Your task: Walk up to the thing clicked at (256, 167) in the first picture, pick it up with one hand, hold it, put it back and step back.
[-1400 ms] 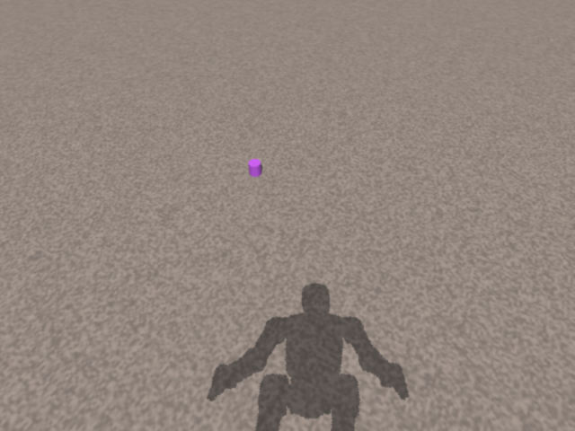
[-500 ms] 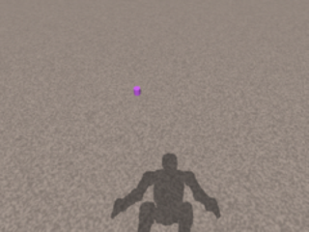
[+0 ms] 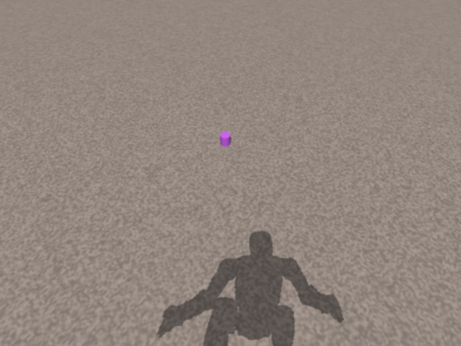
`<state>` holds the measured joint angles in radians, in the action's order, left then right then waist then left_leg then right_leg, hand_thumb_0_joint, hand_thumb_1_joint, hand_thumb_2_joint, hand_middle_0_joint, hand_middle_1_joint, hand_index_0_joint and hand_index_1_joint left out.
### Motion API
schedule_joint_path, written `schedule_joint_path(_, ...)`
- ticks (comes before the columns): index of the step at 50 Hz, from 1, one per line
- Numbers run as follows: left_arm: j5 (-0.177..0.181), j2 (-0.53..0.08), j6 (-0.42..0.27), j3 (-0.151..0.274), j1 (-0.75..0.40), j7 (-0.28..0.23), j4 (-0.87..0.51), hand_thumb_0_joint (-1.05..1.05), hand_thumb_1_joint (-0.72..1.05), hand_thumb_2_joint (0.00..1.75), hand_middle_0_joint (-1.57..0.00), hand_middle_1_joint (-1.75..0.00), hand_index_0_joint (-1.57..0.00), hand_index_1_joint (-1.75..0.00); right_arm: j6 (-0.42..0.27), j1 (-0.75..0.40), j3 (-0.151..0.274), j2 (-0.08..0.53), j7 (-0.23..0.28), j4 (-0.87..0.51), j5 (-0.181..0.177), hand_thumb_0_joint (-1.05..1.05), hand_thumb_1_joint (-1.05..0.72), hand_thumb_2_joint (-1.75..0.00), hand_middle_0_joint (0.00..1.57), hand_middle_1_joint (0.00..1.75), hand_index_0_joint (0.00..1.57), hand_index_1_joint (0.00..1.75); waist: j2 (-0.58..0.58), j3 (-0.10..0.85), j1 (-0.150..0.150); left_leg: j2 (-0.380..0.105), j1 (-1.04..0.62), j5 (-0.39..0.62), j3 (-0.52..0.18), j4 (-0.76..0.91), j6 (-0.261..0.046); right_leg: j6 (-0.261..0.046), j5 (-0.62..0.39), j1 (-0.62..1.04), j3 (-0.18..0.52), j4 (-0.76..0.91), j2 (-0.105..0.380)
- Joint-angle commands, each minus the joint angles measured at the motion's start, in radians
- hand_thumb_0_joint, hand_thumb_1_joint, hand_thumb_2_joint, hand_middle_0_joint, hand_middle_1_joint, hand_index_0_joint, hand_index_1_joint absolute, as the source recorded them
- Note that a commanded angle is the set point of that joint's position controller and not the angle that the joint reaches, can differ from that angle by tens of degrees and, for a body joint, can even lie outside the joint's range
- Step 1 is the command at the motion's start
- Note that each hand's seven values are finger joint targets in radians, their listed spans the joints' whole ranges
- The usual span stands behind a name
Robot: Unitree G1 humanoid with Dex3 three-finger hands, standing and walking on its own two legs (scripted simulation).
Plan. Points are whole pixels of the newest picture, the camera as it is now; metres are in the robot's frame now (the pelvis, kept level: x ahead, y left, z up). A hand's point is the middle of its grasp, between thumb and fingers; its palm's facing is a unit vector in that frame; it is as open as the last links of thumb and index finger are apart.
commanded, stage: walk up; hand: left
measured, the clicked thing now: (225, 139) +1.48 +0.14 -0.74
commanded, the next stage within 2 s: none
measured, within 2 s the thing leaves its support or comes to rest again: neither
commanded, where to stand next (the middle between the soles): +1.07 -0.08 m, yaw -3 degrees
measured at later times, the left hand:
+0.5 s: hand (134, 251) +0.36 +0.27 -0.14, palm faces -0.17 -0.92 -0.35, open 7.4 cm
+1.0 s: hand (152, 200) +0.53 +0.28 -0.17, palm faces -0.07 -0.94 -0.34, open 7.4 cm
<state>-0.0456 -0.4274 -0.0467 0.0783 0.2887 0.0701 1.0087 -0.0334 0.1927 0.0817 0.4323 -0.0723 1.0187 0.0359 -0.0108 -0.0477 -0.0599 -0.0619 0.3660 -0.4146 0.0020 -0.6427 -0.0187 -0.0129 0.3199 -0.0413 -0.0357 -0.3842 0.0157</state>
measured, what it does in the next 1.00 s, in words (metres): walks ahead: left foot, then right foot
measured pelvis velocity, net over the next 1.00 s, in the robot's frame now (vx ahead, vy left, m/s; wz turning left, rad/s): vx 0.48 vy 0.00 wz -0.04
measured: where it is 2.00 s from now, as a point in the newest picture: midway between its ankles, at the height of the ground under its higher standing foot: (255, 226)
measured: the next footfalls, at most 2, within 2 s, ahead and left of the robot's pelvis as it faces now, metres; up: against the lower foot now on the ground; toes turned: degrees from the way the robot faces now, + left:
left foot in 0.02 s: +0.13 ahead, +0.14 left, +0.00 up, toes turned +3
right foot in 0.52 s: +0.42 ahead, -0.13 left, +0.00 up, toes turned -7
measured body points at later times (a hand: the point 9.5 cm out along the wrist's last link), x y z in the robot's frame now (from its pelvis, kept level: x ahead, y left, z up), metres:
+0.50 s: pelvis +0.23 +0.01 -0.01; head +0.25 +0.00 +0.44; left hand +0.37 +0.32 -0.12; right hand +0.20 -0.31 -0.13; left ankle +0.09 +0.14 -0.74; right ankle +0.38 -0.13 -0.73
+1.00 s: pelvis +0.48 +0.00 -0.02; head +0.50 +0.02 +0.43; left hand +0.53 +0.32 -0.14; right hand +0.55 -0.34 -0.10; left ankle +0.60 +0.12 -0.74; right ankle +0.38 -0.13 -0.74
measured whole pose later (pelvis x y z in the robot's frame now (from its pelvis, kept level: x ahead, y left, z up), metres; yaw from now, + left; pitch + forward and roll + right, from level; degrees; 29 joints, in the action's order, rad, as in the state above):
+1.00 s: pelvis +0.48 +0.00 -0.02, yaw -2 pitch -2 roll -2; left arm -0.02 -0.45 -0.07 0.06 0.34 0.07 0.87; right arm -0.07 0.27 0.08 0.42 -0.07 0.87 0.03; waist 0.03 -0.06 -0.04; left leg -0.08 0.43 -0.13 0.05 -0.59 -0.01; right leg -0.01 0.46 -0.09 -0.08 -0.59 0.02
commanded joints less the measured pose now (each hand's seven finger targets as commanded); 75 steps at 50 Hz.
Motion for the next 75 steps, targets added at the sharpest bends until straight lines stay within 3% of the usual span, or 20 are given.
schedule_joint_path(1,0.020,-0.229,-0.020,0.041,-0.192,-0.006,-0.151,0.00,0.90,0.90,-0.20,-0.30,-0.20,-0.30,-0.043,0.112,0.073,0.176,0.008,-0.062,-0.004,0.00,-0.90,-0.90,0.20,0.30,0.20,0.30,0.078,0.026,0.139,0.032,-0.362,0.269,0.073,0.148,0.017,-0.115,0.149,-0.341,0.069,-0.013,0.128)
schedule_joint_path(3,0.022,-0.108,-0.017,0.009,-0.107,-0.007,-0.159,0.00,0.90,0.90,-0.20,-0.30,-0.20,-0.30,-0.051,0.324,0.116,0.293,0.037,-0.030,0.019,0.00,-0.90,-0.90,0.20,0.30,0.20,0.30,-0.318,0.121,0.230,-0.152,-0.668,-0.150,-0.292,0.334,-0.067,-0.060,0.255,-0.668,-0.023,-0.594,-0.074)
schedule_joint_path(4,0.028,-0.135,-0.012,0.012,-0.076,-0.018,-0.152,0.00,0.90,0.90,-0.20,-0.30,-0.20,-0.30,-0.061,0.259,0.117,0.349,0.039,-0.076,0.017,0.00,-0.90,-0.90,0.20,0.30,0.20,0.30,-0.260,0.090,0.187,-0.337,-0.520,-0.460,-0.672,0.494,-0.141,-0.044,0.255,-0.705,0.113,-0.745,-0.092)
schedule_joint_path(5,0.024,-0.219,-0.009,0.023,-0.066,-0.024,-0.143,0.00,0.90,0.90,-0.20,-0.30,-0.20,-0.30,-0.058,0.147,0.114,0.356,0.034,-0.113,-0.015,0.00,-0.90,-0.90,0.20,0.30,0.20,0.30,-0.184,0.012,0.142,-0.388,-0.387,-0.512,-0.691,0.533,-0.215,-0.056,0.212,-0.661,0.185,-0.772,-0.008)
schedule_joint_path(9,0.044,-0.232,-0.019,0.022,0.015,-0.011,-0.070,0.00,0.90,0.90,-0.20,-0.30,-0.20,-0.30,-0.075,0.041,0.060,0.222,0.037,-0.164,-0.027,0.00,-0.90,-0.90,0.20,0.30,0.20,0.30,-0.091,-0.071,0.065,-0.209,-0.236,-0.092,-0.250,0.477,-0.124,-0.024,-0.011,-0.555,0.173,-0.644,0.065)
schedule_joint_path(15,0.033,-0.190,-0.011,0.021,-0.085,0.018,-0.135,0.00,0.90,0.90,-0.20,-0.30,-0.20,-0.30,-0.088,0.103,0.058,0.221,0.034,-0.174,-0.032,0.00,-0.90,-0.90,0.20,0.30,0.20,0.30,-0.111,-0.109,0.084,-0.192,-0.262,0.123,-0.090,0.516,-0.166,0.030,-0.154,-0.567,0.089,-0.426,0.090)
schedule_joint_path(25,0.034,-0.154,-0.017,0.027,-0.170,0.015,-0.184,0.00,0.90,0.90,-0.20,-0.30,-0.20,-0.30,-0.059,0.166,0.059,0.239,0.054,-0.209,-0.024,0.00,-0.90,-0.90,0.20,0.30,0.20,0.30,-0.050,0.030,0.069,-0.162,-0.348,0.666,0.017,0.189,-0.121,-0.058,-0.202,-0.253,-0.045,-0.140,0.012)
schedule_joint_path(27,0.029,-0.230,-0.027,0.064,0.069,-0.006,-0.125,0.00,0.90,0.90,-0.20,-0.30,-0.20,-0.30,-0.057,0.215,0.033,0.182,0.054,-0.224,-0.023,0.00,-0.90,-0.90,0.20,0.30,0.20,0.30,0.116,0.202,-0.042,-0.068,-0.145,0.533,0.084,-0.223,-0.073,-0.095,-0.144,0.165,0.002,-0.112,0.027)
schedule_joint_path(29,0.044,-0.344,-0.032,0.098,0.168,-0.025,-0.128,0.00,0.90,0.90,-0.20,-0.30,-0.20,-0.30,-0.053,0.268,0.022,0.188,0.060,-0.226,-0.047,0.00,-0.90,-0.90,0.20,0.30,0.20,0.30,0.308,0.268,-0.070,0.103,0.261,-0.112,0.040,-0.577,-0.021,-0.270,-0.027,0.426,0.713,0.053,0.404)
schedule_joint_path(35,0.057,-0.202,-0.047,0.049,-0.044,-0.042,-0.198,0.00,0.90,0.90,-0.20,-0.30,-0.20,-0.30,-0.038,0.222,0.021,0.158,0.041,-0.184,-0.038,0.00,-0.90,-0.90,0.20,0.30,0.20,0.30,0.116,0.006,0.056,-0.022,0.094,0.113,-0.060,-0.512,-0.021,-0.196,-0.319,-0.165,0.188,0.091,0.211)
schedule_joint_path(45,0.036,-0.243,-0.068,0.053,-0.025,-0.020,-0.249,0.00,0.90,0.90,-0.20,-0.30,-0.20,-0.30,-0.058,0.044,0.040,0.141,-0.003,-0.243,-0.015,0.00,-0.90,-0.90,0.20,0.30,0.20,0.30,0.117,-0.002,0.023,-0.053,-0.006,0.316,0.029,0.042,0.017,-0.189,-0.145,-0.192,0.102,0.084,0.227)
schedule_joint_path(49,0.032,-0.197,-0.051,0.027,-0.009,-0.024,-0.257,0.00,0.90,0.90,-0.20,-0.30,-0.20,-0.30,-0.072,0.282,0.079,0.225,0.020,-0.165,0.000,0.00,-0.90,-0.90,0.20,0.30,0.20,0.30,-0.097,0.130,0.163,0.013,-0.412,0.202,0.056,0.114,-0.038,-0.121,-0.213,-0.337,0.014,-0.335,0.116)
schedule_joint_path(51,0.052,-0.114,-0.037,0.003,0.103,-0.031,-0.252,0.00,0.90,0.90,-0.20,-0.30,-0.20,-0.30,-0.082,0.320,0.098,0.338,0.041,-0.202,0.006,0.00,-0.90,-0.90,0.20,0.30,0.20,0.30,-0.311,0.146,0.146,-0.359,-0.530,-0.143,-0.647,0.390,-0.171,-0.041,0.208,-0.659,0.025,-0.765,-0.100)
schedule_joint_path(52,0.043,-0.226,-0.025,0.027,0.089,-0.048,-0.226,0.00,0.90,0.90,-0.20,-0.30,-0.20,-0.30,-0.078,0.263,0.105,0.348,0.039,-0.217,-0.027,0.00,-0.90,-0.90,0.20,0.30,0.20,0.30,-0.212,0.119,0.142,-0.414,-0.477,-0.196,-0.706,0.397,-0.255,-0.057,0.223,-0.669,0.106,-0.844,-0.012)
schedule_joint_path(57,0.057,-0.194,-0.021,0.022,0.102,-0.026,-0.170,0.00,0.90,0.90,-0.20,-0.30,-0.20,-0.30,-0.089,0.152,0.046,0.226,0.048,-0.235,-0.043,0.00,-0.90,-0.90,0.20,0.30,0.20,0.30,-0.131,0.004,0.059,-0.206,-0.186,0.345,-0.146,0.364,-0.145,-0.020,0.011,-0.475,0.117,-0.692,0.057)
schedule_joint_path(66,0.035,-0.160,-0.021,0.028,-0.066,0.014,-0.223,0.00,0.90,0.90,-0.20,-0.30,-0.20,-0.30,-0.083,0.146,0.051,0.256,0.041,-0.259,-0.032,0.00,-0.90,-0.90,0.20,0.30,0.20,0.30,-0.150,-0.036,0.090,-0.184,-0.166,0.247,-0.036,0.371,-0.182,0.005,-0.163,-0.402,0.014,-0.276,0.084)
schedule_joint_path(71,0.030,-0.192,-0.037,0.053,0.079,-0.002,-0.156,0.00,0.90,0.90,-0.20,-0.30,-0.20,-0.30,-0.062,0.108,0.038,0.218,0.044,-0.281,-0.034,0.00,-0.90,-0.90,0.20,0.30,0.20,0.30,-0.024,0.057,-0.003,-0.151,-0.069,0.248,0.000,0.085,-0.126,-0.023,-0.151,-0.065,-0.024,-0.164,0.023)
schedule_joint_path(72,0.027,-0.232,-0.049,0.072,0.167,-0.013,-0.139,0.00,0.90,0.90,-0.20,-0.30,-0.20,-0.30,-0.059,0.153,0.020,0.170,0.044,-0.276,-0.031,0.00,-0.90,-0.90,0.20,0.30,0.20,0.30,0.125,0.126,-0.042,-0.080,-0.025,0.273,0.068,-0.170,-0.101,-0.039,-0.064,0.069,0.008,-0.086,0.035)
schedule_joint_path(73,0.019,-0.320,-0.059,0.097,0.219,-0.028,-0.143,0.00,0.90,0.90,-0.20,-0.30,-0.20,-0.30,-0.060,0.207,-0.010,0.084,0.042,-0.295,-0.036,0.00,-0.90,-0.90,0.20,0.30,0.20,0.30,0.372,0.148,-0.045,0.028,0.168,-0.030,0.094,-0.414,-0.051,-0.090,0.096,0.169,0.367,0.023,0.256)
schedule_joint_path(75,0.042,-0.356,-0.057,0.090,0.159,-0.035,-0.174,0.00,0.90,0.90,-0.20,-0.30,-0.20,-0.30,-0.045,0.158,0.018,0.214,0.059,-0.264,-0.033,0.00,-0.90,-0.90,0.20,0.30,0.20,0.30,0.230,0.076,-0.041,0.029,0.306,-0.116,-0.028,-0.568,-0.016,-0.265,0.025,0.107,0.709,0.118,0.442)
